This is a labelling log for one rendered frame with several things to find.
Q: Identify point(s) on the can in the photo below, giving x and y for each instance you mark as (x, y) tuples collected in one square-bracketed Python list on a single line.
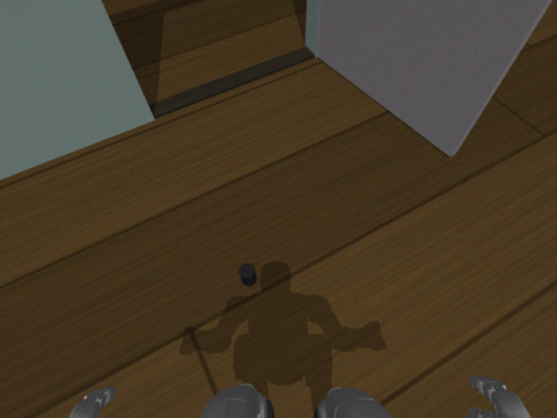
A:
[(247, 274)]

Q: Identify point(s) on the right robot hand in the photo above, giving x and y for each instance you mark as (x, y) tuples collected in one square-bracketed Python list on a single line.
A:
[(506, 404)]

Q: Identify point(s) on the left robot hand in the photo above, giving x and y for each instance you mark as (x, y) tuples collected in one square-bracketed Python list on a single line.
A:
[(93, 403)]

